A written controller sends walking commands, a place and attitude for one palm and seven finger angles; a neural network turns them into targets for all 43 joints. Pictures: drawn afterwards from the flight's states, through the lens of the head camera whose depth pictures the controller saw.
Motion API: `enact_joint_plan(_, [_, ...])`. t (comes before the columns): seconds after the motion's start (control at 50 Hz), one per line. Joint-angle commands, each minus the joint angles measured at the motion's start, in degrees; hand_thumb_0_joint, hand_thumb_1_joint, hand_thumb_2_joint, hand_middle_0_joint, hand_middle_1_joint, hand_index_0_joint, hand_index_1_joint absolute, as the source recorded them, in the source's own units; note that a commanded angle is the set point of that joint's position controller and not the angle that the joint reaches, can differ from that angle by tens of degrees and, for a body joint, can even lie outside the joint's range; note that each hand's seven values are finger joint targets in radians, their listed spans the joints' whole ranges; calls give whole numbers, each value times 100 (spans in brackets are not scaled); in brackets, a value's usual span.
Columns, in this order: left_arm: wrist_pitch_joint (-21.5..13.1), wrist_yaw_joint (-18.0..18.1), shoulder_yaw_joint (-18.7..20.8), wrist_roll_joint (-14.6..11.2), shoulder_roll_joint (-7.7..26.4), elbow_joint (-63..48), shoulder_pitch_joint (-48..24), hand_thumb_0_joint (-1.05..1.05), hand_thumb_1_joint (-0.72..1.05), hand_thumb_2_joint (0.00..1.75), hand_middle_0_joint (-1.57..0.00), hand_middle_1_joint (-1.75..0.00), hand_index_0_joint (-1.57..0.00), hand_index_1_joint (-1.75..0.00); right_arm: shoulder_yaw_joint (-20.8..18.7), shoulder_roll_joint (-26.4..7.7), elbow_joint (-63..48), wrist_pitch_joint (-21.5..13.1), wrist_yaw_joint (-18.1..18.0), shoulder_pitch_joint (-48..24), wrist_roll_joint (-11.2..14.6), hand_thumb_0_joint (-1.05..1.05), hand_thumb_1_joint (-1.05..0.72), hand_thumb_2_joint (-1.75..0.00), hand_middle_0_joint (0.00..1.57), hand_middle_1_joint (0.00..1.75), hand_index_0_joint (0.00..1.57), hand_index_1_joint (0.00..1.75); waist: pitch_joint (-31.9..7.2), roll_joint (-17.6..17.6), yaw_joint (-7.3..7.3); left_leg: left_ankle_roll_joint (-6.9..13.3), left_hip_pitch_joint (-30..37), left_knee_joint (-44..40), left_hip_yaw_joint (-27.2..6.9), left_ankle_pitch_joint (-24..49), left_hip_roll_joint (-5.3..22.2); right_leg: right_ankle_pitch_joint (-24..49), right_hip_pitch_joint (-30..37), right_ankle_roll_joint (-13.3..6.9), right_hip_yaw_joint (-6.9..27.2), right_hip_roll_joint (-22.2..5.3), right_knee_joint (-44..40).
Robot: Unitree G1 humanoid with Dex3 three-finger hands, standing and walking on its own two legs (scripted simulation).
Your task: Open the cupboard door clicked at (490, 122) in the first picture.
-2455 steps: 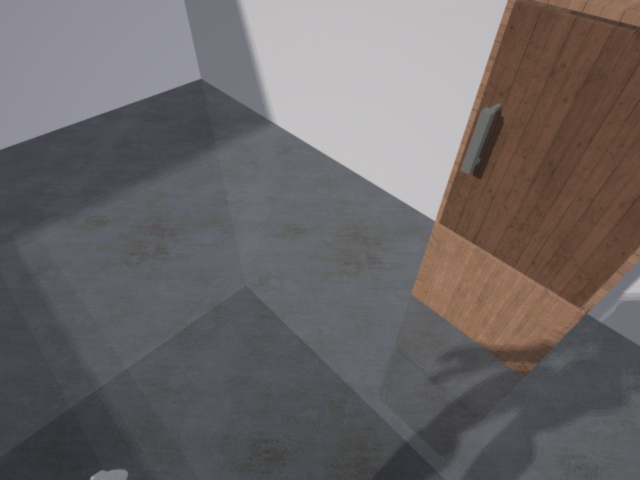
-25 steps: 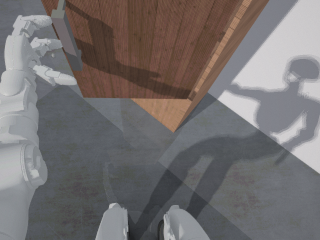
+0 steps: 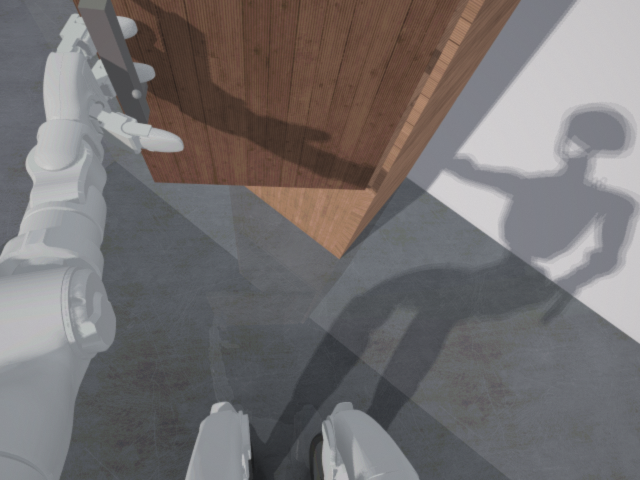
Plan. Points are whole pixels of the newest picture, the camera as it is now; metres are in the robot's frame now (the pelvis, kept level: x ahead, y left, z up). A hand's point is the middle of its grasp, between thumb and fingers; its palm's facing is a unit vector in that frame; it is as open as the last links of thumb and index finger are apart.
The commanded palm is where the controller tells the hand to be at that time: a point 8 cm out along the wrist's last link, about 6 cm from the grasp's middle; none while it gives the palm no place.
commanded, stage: slide the fingers in behind the handle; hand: left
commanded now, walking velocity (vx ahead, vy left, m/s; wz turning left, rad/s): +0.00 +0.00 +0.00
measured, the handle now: (123, 54) +0.60 +0.18 +0.07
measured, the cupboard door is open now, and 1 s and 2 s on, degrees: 40 40 71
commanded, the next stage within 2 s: close the thumb around the handle in 0.24 s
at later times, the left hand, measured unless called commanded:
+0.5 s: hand (129, 90) +0.55 +0.17 +0.07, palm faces -0.02 -1.00 -0.01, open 13.4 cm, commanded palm +0.53 +0.21 +0.07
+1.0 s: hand (134, 93) +0.55 +0.17 +0.08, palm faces -0.01 -1.00 -0.02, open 6.2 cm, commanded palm +0.53 +0.20 +0.07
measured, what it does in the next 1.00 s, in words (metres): stands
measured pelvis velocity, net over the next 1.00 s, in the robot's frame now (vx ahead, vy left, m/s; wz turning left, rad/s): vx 0.01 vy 0.00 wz -0.02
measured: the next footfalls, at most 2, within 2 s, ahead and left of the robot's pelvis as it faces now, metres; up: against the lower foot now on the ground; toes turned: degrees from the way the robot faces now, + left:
none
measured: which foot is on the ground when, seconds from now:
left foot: down 0.00-1.00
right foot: down 0.00-1.00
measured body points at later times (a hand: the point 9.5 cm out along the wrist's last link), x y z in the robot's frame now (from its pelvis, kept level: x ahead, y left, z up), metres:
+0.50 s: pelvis +0.00 +0.00 +0.00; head +0.17 +0.03 +0.42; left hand +0.55 +0.23 +0.07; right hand -0.04 -0.26 -0.10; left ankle +0.03 +0.09 -0.64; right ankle -0.01 -0.11 -0.64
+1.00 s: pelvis +0.01 +0.00 +0.01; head +0.16 +0.02 +0.43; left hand +0.54 +0.22 +0.08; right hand -0.02 -0.26 -0.10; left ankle +0.03 +0.09 -0.64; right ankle -0.01 -0.11 -0.64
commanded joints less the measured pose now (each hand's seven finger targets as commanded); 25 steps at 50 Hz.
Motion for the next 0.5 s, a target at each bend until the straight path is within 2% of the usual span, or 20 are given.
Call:
enact_joint_plan(0.0, [-576,45,484,210,1748,-1406,-2473,0,-50,30,-30,-120,-30,-120,-345,-1089,-262,4,-18,1287,24,0,-90,-90,20,30,20,30,-3201,1125,-6,36,3171,-481,-292,2625,-55,2200,763,-32,454,161,-614])
enact_joint_plan(0.02, [-585,-12,369,205,1637,-1461,-2422,0,-50,30,-30,-120,-30,-120,-341,-1080,-300,18,-8,1257,44,0,-90,-90,20,30,20,30,-3193,1125,-23,33,3163,-502,-280,2574,-47,2195,791,-27,459,168,-620])
enact_joint_plan(0.08, [-513,-194,487,44,1685,-1400,-2270,0,-50,30,-30,-120,-30,-120,-363,-1109,-353,57,-41,1283,95,0,-90,-90,20,30,20,30,-3103,894,-77,66,3017,-536,-231,2440,-37,2233,943,-3,491,188,-675])
enact_joint_plan(0.12, [-397,-288,619,-21,1896,-1243,-2226,0,-50,30,-30,-120,-30,-120,-351,-1139,-357,89,-86,1301,141,0,-90,-90,20,30,20,30,-2895,730,-76,71,2784,-581,-192,2246,-25,2169,1038,26,509,181,-731])
enact_joint_plan(0.14, [-357,-332,454,-45,1680,-1254,-2256,0,-50,30,-30,-120,-30,-120,-357,-1124,-367,84,-99,1289,153,0,-90,-90,20,30,20,30,-2808,681,-134,85,2749,-590,-175,2160,-33,2116,976,40,522,176,-768])
enact_joint_plan(0.16, [-353,-329,526,-67,1753,-1313,-2303,0,-50,30,-30,-120,-30,-120,-357,-1128,-351,74,-112,1316,148,0,-90,-90,20,30,20,30,-2779,710,-112,82,2779,-606,-189,2156,-17,2083,952,37,509,182,-771])
enact_joint_plan(0.18, [-384,-340,480,-83,1658,-1337,-2313,0,-50,30,-30,-120,-30,-120,-358,-1116,-345,52,-112,1327,137,0,-90,-90,20,30,20,30,-2815,824,-114,82,2873,-588,-198,2220,-28,2076,852,20,506,181,-751])
enact_joint_plan(0.2, [-409,-326,602,-68,1830,-1399,-2362,0,-50,30,-30,-120,-30,-120,-365,-1138,-309,51,-117,1352,127,0,-90,-90,20,30,20,30,-2950,846,-80,63,2954,-581,-227,2284,-4,2084,836,22,492,179,-722])
enact_joint_plan(0.24, [-390,-330,432,-60,1582,-1173,-2284,0,-50,30,-30,-120,-30,-120,-369,-1118,-273,44,-118,1367,129,0,-90,-90,20,30,20,30,-2725,736,-152,64,2900,-577,-233,2180,-8,1942,676,33,479,179,-761])
enact_joint_plan(0.26, [-397,-329,460,-60,1651,-1229,-2408,0,-50,30,-30,-120,-30,-120,-376,-1146,-253,32,-125,1382,118,0,-90,-90,20,30,20,30,-2729,754,-202,72,2901,-567,-244,2127,9,1878,599,38,480,176,-761])
enact_joint_plan(0.28, [-432,-328,482,-47,1690,-1249,-2426,0,-50,30,-30,-120,-30,-120,-377,-1144,-240,28,-134,1409,113,0,-90,-90,20,30,20,30,-2781,869,-154,64,2992,-558,-264,2212,3,1894,562,9,478,172,-724])
enact_joint_plan(0.32, [-404,-328,383,-36,1557,-1208,-2440,0,-50,30,-30,-120,-30,-120,-387,-1142,-213,28,-130,1417,104,0,-90,-90,20,30,20,30,-2837,910,-192,52,3096,-543,-275,2307,9,1939,481,19,463,164,-729])
enact_joint_plan(0.36, [-371,-323,580,-24,1816,-1207,-2308,0,-39,35,-31,-121,-31,-121,-380,-1165,-242,42,-133,1435,102,0,-90,-90,20,30,20,30,-2941,892,-102,53,3014,-540,-250,2356,4,2009,641,17,466,163,-703])
enact_joint_plan(0.4, [-440,-313,624,5,1892,-1542,-2425,0,-28,40,-32,-122,-32,-122,-395,-1153,-252,53,-127,1456,84,0,-90,-90,20,30,20,30,-3302,1135,-33,23,3344,-529,-290,2750,15,2261,684,-1,455,159,-621])
enact_joint_plan(0.42, [-432,-312,501,-9,1660,-1523,-2286,0,-22,42,-32,-123,-32,-123,-411,-1125,-276,55,-103,1423,90,0,-90,-90,20,30,20,30,-3273,1194,-35,17,3426,-520,-275,2782,2,2273,625,3,456,167,-658])
enact_joint_plan(0.48, [-412,-282,578,-27,1750,-1473,-2263,0,-5,49,-33,-125,-33,-125,-402,-1151,-256,88,-112,1437,94,0,-90,-90,20,30,20,30,-3052,991,-82,27,3325,-556,-291,2720,20,2232,640,6,435,176,-672])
